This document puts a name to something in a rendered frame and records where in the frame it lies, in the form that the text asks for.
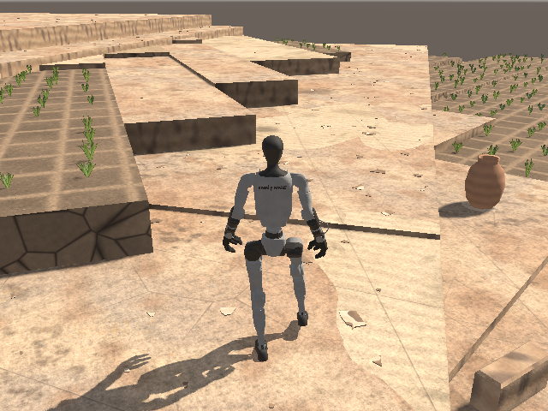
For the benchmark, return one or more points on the left robot upper arm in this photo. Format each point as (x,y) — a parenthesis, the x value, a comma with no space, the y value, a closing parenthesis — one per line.
(241,194)

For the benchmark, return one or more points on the robot left thigh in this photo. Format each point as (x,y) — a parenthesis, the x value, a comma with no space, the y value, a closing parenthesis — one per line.
(253,257)

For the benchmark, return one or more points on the robot thigh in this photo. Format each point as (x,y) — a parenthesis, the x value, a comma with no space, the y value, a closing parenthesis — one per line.
(253,257)
(294,250)

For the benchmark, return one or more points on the robot right thigh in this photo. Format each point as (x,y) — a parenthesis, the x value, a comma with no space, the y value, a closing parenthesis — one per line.
(294,250)

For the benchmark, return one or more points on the left robot hand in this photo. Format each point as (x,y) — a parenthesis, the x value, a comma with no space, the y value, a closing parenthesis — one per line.
(234,240)

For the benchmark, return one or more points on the right robot upper arm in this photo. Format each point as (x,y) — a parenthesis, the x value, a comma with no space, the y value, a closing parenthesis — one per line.
(305,197)

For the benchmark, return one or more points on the right robot hand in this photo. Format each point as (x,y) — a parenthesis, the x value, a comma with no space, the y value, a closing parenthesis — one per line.
(321,245)

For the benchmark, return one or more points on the robot right forearm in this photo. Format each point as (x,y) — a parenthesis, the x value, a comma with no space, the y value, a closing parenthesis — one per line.
(315,228)

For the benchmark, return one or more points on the robot left forearm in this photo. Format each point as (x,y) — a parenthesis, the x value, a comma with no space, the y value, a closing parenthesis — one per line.
(231,226)

